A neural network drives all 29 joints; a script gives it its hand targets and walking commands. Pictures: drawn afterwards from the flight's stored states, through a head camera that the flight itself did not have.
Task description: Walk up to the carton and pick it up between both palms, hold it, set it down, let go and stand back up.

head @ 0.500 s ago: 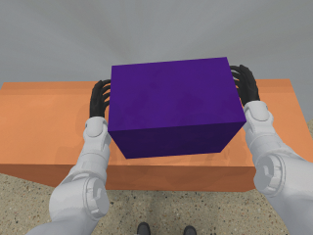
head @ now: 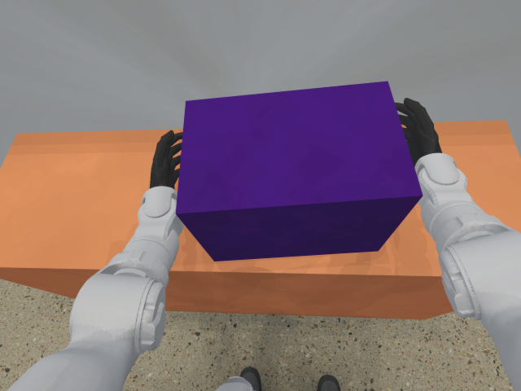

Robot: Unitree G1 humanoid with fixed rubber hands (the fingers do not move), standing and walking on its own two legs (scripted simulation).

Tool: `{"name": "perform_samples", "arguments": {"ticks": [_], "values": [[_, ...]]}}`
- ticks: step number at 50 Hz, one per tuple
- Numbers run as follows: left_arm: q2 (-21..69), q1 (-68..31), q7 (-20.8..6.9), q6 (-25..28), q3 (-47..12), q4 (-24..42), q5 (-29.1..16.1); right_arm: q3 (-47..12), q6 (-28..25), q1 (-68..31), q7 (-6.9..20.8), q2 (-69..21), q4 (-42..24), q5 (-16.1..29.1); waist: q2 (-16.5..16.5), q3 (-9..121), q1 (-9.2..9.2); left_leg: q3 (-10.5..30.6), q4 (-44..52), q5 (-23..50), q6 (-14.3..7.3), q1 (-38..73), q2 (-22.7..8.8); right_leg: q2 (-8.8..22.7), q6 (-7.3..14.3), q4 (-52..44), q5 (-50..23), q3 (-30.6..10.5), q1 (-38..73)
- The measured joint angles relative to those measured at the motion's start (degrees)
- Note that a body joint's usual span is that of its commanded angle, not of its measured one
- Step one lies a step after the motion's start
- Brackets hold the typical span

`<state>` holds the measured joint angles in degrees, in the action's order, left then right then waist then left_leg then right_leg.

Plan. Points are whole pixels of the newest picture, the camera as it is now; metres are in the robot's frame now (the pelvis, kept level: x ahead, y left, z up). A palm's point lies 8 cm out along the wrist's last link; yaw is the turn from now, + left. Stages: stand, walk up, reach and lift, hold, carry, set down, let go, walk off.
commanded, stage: set down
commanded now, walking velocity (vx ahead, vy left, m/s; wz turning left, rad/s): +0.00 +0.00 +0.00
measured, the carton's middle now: (290, 182) +0.43 +0.03 -0.01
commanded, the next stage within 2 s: none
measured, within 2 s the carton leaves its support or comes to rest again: neither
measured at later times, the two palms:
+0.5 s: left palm (147, 186) +0.40 +0.26 +0.02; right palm (457, 159) +0.47 -0.22 +0.02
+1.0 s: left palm (102, 148) +0.40 +0.28 +0.12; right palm out of the picture +0.48 -0.24 +0.15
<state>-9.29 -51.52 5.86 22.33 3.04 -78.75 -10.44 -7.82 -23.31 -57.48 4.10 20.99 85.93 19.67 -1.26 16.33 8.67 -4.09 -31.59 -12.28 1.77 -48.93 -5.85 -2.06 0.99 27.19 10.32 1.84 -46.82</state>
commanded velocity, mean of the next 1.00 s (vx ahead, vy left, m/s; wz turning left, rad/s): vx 0.00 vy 0.00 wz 0.00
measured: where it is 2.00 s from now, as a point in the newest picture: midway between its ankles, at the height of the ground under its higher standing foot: outside the picture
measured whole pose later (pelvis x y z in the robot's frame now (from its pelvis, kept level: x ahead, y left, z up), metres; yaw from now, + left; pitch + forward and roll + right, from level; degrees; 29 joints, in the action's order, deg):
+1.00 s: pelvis -0.04 -0.01 +0.00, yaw +1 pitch +24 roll -1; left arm -20.3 -60.5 4.3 -0.5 -5.8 -67.1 -22.3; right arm -19.0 -4.3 -68.3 11.1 39.2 81.9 36.9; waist 0.0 14.3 9.3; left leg -2.0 -34.2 -11.3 1.9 -46.8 -5.0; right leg -2.1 1.3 31.7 10.6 1.8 -45.1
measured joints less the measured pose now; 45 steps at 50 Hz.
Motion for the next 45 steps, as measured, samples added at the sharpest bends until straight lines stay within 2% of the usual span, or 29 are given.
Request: {"name": "perform_samples", "arguments": {"ticks": [9, 16, 21, 26, 33, 40, 45], "values": [[-4.9, -3.6, -3.1, 0.5, -3.0, -4.0, -4.8, -7.0, -0.3, -4.5, 0.5, 5.8, 3.6, 7.8, -0.6, -1.0, 1.13, 1.0, -4.1, -0.4, 0.5, -4.4, -0.1, -0.1, 0.6, 6.0, 1.5, 0.3, -5.3], [-8.2, -6.1, -4.5, 0.7, -8.3, -5.9, -11.7, -10.2, 2.0, -5.1, 2.1, 8.5, 1.6, 12.1, 1.1, -0.2, -0.08, 1.3, -7.3, -0.1, 0.8, -9.9, -0.2, -0.1, 1.1, 10.9, 2.1, 0.3, -11.6], [-9.3, -8.8, -4.4, 0.1, -11.2, -5.1, -14.5, -10.9, 3.9, -6.4, 3.1, 8.8, -0.2, 13.5, 2.1, 0.8, -1.05, 1.6, -9.7, -0.1, 0.8, -14.2, 0.0, 0.1, 1.2, 13.9, 2.4, 0.4, -16.1], [-9.6, -11.1, -3.9, -2.2, -11.9, -3.4, -14.7, -10.4, 5.9, -7.5, 3.4, 8.7, -1.4, 13.8, 2.2, 1.6, -1.09, 1.9, -11.2, -0.1, 0.5, -16.8, 0.2, 0.3, 1.1, 15.2, 2.4, 0.4, -18.4], [-10.3, -10.6, -2.4, -7.8, -10.7, 2.6, -14.0, -8.2, 8.8, -7.2, 2.8, 10.6, -5.9, 13.1, 0.9, 2.8, 0.21, 1.9, -10.9, -0.3, -0.1, -16.1, 0.4, 0.2, 0.4, 13.5, 1.8, 0.2, -17.0], [-10.5, -9.0, -1.4, -15.6, -9.1, 9.8, -12.7, -8.6, 13.0, -8.6, 3.7, 15.0, -6.5, 14.9, -0.5, 1.7, 1.63, 1.9, -8.0, -0.3, -0.5, -8.8, 0.4, -0.1, -0.2, 8.6, 0.7, -0.1, -8.8], [-10.4, -9.0, -1.5, -20.4, -8.6, 11.3, -12.0, -10.1, 16.6, -10.3, 5.5, 17.6, -4.1, 16.4, -0.1, -0.4, 1.61, 1.8, -4.9, 0.3, -0.3, -2.1, 0.6, 0.0, -0.1, 5.7, 0.3, -0.3, -2.1]]}}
